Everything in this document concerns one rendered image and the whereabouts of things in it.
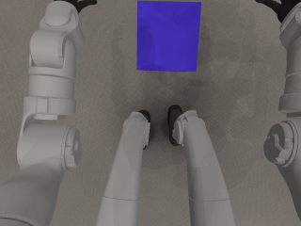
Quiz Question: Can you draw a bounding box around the left robot upper arm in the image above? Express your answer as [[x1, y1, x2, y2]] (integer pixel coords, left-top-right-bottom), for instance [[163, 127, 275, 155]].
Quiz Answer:
[[0, 123, 82, 226]]

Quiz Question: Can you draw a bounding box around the left robot hand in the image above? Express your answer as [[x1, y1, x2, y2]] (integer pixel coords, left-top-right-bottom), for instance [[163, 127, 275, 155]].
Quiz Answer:
[[54, 0, 98, 14]]

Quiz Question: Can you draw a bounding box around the robot right foot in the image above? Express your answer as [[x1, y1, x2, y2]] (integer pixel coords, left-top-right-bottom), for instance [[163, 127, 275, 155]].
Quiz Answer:
[[167, 105, 182, 146]]

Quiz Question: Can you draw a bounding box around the robot left forearm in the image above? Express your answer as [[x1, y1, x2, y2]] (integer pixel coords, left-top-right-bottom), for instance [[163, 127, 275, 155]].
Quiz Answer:
[[16, 0, 85, 166]]

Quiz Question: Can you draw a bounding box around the right robot upper arm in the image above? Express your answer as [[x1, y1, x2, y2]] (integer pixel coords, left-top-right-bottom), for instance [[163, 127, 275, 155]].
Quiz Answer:
[[263, 121, 301, 221]]

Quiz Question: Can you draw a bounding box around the carton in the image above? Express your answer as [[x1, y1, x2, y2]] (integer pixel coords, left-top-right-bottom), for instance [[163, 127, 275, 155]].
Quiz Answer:
[[136, 0, 202, 72]]

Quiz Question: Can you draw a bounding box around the right robot hand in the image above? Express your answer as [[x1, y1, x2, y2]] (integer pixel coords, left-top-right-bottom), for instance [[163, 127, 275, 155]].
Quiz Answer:
[[255, 0, 301, 23]]

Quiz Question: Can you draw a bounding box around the robot right forearm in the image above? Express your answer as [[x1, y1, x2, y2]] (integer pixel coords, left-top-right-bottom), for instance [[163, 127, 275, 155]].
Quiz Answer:
[[278, 2, 301, 121]]

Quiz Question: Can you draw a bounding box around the left robot shin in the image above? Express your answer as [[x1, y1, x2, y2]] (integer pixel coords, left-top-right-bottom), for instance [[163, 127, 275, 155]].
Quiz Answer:
[[122, 112, 147, 129]]

